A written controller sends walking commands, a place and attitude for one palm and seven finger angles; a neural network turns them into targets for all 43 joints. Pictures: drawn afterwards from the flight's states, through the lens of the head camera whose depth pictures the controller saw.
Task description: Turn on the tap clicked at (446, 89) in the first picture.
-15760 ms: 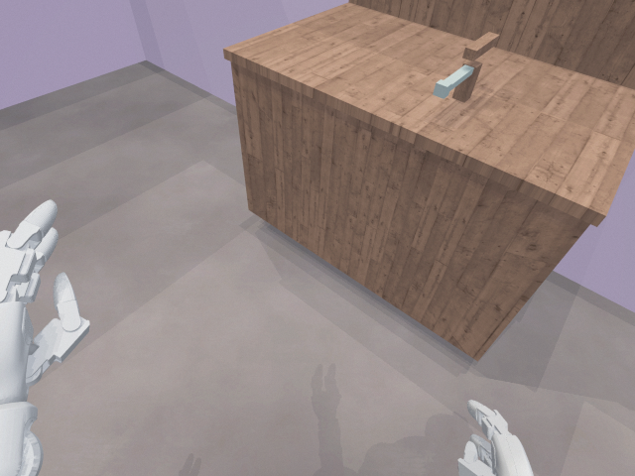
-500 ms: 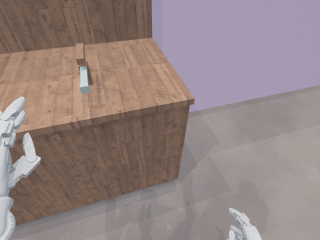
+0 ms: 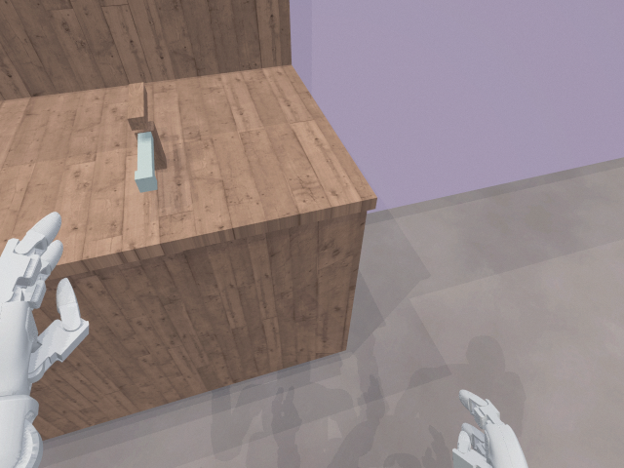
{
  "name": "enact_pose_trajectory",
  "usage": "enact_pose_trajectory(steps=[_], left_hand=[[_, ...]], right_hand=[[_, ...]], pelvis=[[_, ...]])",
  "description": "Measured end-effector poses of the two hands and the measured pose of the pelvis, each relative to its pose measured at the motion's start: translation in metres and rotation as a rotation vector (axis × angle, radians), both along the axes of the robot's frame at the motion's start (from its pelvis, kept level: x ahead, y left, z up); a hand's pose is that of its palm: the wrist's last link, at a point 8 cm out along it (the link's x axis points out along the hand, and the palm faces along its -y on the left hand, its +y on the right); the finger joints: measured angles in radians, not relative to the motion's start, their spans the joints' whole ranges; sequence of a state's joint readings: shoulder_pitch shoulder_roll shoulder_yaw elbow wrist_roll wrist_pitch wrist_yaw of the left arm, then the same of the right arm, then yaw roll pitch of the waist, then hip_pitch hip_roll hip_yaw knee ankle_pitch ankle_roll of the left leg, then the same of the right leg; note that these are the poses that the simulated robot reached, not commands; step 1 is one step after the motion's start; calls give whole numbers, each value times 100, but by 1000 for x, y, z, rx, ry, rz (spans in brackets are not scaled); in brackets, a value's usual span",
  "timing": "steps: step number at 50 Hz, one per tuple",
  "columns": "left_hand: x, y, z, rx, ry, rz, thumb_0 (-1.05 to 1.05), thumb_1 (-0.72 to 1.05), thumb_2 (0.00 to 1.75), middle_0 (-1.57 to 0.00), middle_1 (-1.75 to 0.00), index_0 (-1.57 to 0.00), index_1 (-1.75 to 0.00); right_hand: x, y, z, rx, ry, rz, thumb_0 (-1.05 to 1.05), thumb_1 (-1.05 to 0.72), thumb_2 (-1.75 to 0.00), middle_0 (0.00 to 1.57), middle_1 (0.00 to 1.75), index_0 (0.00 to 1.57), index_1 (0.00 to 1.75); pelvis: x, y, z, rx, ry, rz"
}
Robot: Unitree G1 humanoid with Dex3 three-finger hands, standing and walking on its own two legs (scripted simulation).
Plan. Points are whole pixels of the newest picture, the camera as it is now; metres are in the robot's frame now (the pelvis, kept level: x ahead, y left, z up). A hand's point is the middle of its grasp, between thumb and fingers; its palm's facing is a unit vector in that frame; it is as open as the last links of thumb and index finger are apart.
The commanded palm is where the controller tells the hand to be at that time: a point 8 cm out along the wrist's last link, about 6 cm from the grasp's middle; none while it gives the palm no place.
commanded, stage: shuffle to correct the standing spot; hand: left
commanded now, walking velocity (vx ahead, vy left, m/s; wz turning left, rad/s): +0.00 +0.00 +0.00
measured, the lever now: (146, 180) +0.52 +0.33 +0.07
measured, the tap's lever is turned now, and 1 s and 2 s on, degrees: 0 0 0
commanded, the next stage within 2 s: come to a stop and stand still in 0.96 s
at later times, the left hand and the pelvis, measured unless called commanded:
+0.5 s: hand (102, 275) +0.28 +0.26 +0.14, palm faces +0.42 -0.85 -0.33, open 7.4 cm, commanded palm +0.22 +0.29 +0.17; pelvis +0.06 +0.01 -0.03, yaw +0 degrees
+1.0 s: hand (155, 212) +0.37 +0.23 +0.16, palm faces +0.43 -0.85 -0.30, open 7.4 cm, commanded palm +0.31 +0.27 +0.17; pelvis +0.16 -0.02 -0.02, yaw +2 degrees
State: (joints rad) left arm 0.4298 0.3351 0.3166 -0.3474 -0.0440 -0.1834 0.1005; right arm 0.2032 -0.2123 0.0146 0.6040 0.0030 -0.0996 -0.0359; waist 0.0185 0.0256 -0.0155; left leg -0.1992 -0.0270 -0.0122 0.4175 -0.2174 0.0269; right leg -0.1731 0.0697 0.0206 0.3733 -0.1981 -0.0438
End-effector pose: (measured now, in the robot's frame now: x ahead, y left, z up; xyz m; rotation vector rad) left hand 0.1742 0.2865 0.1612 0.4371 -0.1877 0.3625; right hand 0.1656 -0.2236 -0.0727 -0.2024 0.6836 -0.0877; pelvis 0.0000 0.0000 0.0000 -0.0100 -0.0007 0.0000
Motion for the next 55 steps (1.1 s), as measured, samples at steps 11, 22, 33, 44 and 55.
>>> enact_pose_trajectory(steps=[11,22,33,44,55], left_hand=[[11,-6,7,-7,-61,-11,1,89,90,-21,-30,-21,-30],[47,10,-11,-27,-119,6,1,89,90,-20,-30,-21,-30],[103,-3,27,114,-131,-84,1,89,90,-20,-30,-21,-30],[137,-6,-4,97,-104,15,1,89,90,-21,-30,-22,-30],[169,-13,25,44,-287,-33,1,88,90,-21,-30,-22,-30]], right_hand=[[22,-4,4,-21,-17,0,1,-90,-89,20,30,21,30],[34,-4,-20,-51,79,-30,1,-90,-90,20,30,21,30],[52,14,-23,41,137,-55,1,-90,-89,20,30,21,30],[134,-17,-47,-2,140,6,1,-90,-89,20,30,21,30],[196,-15,9,-96,-58,10,1,-91,-90,20,30,21,30]], pelvis=[[16,-4,-5,5,-10,6],[49,6,-24,0,-7,15],[98,4,-11,-10,-15,12],[141,-15,-34,-19,-59,18],[179,-12,-22,12,-51,27]])
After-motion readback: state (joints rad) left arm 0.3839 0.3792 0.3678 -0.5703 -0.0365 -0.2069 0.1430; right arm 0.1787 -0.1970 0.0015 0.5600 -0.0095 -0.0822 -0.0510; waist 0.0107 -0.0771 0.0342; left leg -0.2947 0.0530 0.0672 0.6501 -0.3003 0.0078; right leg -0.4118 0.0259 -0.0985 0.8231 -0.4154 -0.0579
